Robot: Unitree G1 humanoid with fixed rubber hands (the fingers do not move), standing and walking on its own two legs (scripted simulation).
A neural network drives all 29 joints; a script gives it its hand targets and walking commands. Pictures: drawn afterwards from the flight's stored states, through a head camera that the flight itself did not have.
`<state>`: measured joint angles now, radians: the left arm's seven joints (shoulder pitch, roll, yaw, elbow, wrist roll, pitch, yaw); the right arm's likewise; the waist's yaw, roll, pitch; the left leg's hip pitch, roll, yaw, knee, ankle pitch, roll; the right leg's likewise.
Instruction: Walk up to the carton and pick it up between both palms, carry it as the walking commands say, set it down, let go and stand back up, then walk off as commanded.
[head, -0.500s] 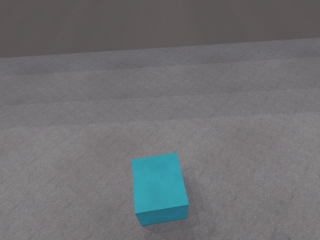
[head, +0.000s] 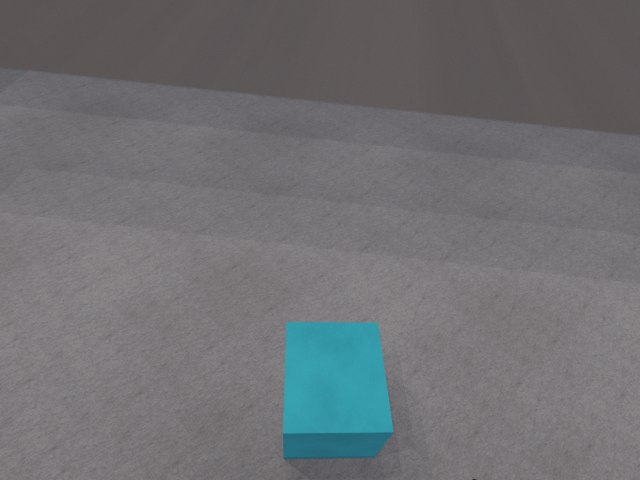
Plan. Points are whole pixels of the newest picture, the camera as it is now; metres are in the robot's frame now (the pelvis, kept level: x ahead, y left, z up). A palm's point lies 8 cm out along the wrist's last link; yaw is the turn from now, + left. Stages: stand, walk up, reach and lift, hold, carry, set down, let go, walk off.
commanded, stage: walk up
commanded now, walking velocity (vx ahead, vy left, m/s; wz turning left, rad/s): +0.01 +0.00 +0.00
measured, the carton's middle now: (330, 390) +0.47 -0.05 -0.65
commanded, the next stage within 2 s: stand in 0.38 s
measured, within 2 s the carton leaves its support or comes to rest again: neither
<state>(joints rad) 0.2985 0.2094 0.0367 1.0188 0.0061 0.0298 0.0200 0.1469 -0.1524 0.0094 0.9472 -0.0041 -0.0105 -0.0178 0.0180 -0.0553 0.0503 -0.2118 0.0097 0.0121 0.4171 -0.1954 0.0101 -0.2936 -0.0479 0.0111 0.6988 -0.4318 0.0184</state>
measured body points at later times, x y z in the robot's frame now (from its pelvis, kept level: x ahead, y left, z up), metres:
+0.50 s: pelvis -0.01 -0.01 +0.00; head +0.00 -0.01 +0.45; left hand +0.01 +0.22 -0.16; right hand -0.02 -0.25 -0.16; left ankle +0.02 +0.11 -0.74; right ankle -0.01 -0.13 -0.74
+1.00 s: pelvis +0.00 -0.01 -0.03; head +0.09 -0.02 +0.41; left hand +0.15 +0.20 -0.16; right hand +0.15 -0.25 -0.16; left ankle +0.02 +0.11 -0.74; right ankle -0.01 -0.13 -0.74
